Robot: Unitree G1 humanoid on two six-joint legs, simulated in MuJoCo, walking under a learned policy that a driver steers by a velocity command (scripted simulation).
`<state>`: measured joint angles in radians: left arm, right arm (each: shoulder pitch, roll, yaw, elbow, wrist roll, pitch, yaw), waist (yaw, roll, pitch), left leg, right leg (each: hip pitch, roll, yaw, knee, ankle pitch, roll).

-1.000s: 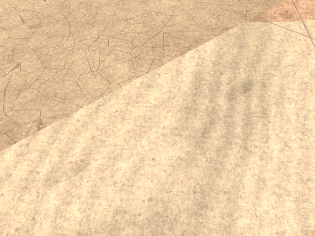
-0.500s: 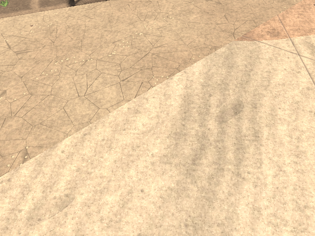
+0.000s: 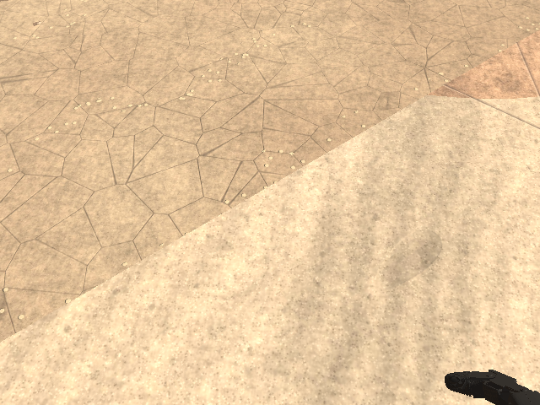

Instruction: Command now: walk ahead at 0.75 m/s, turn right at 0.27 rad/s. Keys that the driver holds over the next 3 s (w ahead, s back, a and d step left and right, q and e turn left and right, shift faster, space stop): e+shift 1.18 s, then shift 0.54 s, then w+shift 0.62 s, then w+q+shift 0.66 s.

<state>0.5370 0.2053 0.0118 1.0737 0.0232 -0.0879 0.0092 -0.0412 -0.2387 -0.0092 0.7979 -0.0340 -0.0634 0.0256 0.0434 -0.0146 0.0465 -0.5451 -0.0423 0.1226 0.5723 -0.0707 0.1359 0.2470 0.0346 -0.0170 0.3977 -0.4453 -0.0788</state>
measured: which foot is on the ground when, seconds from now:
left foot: down 0.00-0.40, up 0.42-0.96, down 0.98-1.00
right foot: down 0.00-0.00, up 0.02-0.38, down 0.40-1.00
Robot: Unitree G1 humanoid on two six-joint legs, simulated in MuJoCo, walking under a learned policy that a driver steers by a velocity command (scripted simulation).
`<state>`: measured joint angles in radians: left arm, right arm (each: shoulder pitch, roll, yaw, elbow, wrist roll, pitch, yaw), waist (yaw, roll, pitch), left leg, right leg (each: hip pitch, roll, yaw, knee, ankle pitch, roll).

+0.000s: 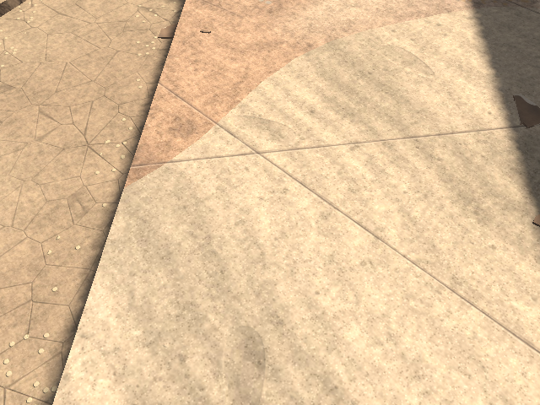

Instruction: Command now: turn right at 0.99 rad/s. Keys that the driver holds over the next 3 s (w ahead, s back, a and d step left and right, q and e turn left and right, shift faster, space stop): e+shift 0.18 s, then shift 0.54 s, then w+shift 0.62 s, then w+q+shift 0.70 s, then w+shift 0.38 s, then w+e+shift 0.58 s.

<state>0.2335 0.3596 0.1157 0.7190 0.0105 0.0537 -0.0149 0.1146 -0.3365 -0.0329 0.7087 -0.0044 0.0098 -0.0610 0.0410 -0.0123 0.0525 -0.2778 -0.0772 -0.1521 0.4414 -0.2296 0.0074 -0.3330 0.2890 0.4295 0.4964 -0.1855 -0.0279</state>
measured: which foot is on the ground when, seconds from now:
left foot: down 0.00-0.48, up 0.50-0.84, down 0.86-1.00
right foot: down 0.00-0.00, up 0.02-0.46, down 0.48-0.86, up 0.88-1.00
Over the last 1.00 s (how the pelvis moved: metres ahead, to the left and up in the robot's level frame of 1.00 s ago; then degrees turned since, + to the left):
0.42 0.01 0.03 -49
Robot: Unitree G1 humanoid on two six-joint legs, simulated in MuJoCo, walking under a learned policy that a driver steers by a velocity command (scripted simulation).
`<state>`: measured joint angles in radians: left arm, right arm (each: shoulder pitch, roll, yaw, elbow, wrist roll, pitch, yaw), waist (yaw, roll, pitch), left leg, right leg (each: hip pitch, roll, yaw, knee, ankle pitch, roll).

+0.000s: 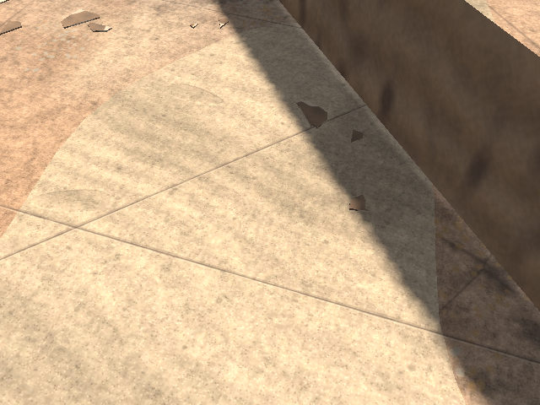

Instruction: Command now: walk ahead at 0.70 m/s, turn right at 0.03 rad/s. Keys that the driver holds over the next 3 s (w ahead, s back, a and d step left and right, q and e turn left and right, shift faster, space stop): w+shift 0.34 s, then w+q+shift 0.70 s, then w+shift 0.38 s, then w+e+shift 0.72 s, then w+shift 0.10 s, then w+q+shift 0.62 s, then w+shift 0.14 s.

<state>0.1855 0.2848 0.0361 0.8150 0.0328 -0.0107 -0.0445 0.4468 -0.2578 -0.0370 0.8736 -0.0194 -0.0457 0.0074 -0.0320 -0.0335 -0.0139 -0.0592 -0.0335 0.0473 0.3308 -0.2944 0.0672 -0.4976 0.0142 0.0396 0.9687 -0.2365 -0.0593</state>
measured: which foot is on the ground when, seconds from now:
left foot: down 0.00-0.36, up 0.38-0.78, down 0.80-1.00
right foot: up 0.00-0.32, down 0.34-0.80, up 0.82-1.00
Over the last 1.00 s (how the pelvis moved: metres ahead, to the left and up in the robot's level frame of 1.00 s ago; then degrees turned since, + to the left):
0.05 0.00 0.01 -22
